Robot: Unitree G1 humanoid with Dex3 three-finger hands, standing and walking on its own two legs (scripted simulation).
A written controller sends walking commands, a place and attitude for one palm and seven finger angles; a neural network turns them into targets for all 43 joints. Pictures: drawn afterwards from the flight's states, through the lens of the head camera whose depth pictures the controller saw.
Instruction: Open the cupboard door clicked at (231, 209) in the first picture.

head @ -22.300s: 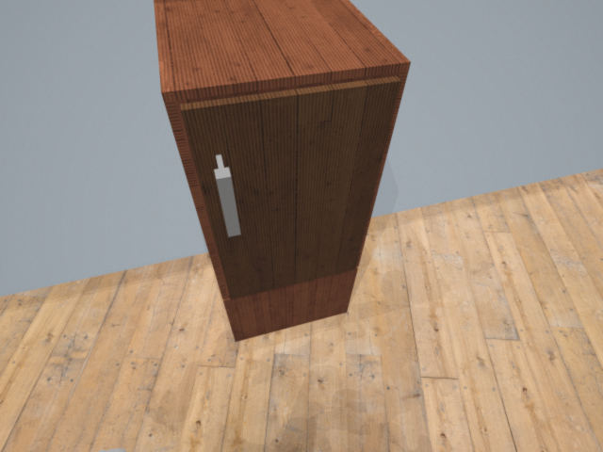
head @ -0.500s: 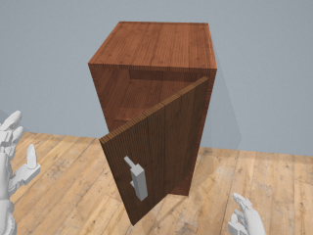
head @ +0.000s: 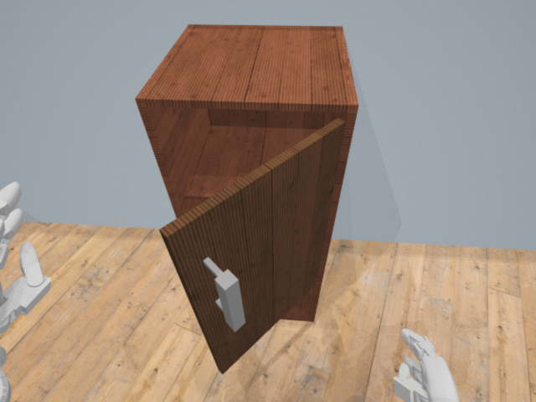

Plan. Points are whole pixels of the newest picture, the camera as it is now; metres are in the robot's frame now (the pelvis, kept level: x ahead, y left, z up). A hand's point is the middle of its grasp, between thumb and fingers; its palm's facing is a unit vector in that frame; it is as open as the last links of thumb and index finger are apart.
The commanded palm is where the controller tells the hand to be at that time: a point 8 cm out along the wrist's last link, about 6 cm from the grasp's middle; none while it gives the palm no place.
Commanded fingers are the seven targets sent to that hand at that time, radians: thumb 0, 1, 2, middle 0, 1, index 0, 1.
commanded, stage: step back with the hand held close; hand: left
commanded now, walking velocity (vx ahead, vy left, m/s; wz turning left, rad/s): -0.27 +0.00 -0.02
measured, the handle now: (223, 294) +0.29 +0.11 -0.02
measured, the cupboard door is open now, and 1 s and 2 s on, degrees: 48 48 48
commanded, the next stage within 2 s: stop stepping back and stand still in 0.92 s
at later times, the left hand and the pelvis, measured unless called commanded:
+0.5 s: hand out of the picture +0.12 +0.29 +0.15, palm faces +0.42 -0.76 -0.50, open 7.5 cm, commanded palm +0.06 +0.32 +0.17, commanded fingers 0.00 0.90 0.90 -0.20 -0.30 -0.20 -0.30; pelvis -0.08 +0.02 -0.02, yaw +0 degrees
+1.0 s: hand out of the picture +0.04 +0.28 +0.15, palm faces +0.41 -0.79 -0.45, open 7.5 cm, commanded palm -0.02 +0.31 +0.17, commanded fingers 0.00 0.90 0.90 -0.20 -0.30 -0.20 -0.30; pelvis -0.17 +0.02 -0.02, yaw -2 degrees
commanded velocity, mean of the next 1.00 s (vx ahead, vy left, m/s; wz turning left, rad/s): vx -0.32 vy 0.00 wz -0.01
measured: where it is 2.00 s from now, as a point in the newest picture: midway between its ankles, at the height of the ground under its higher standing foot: outside the picture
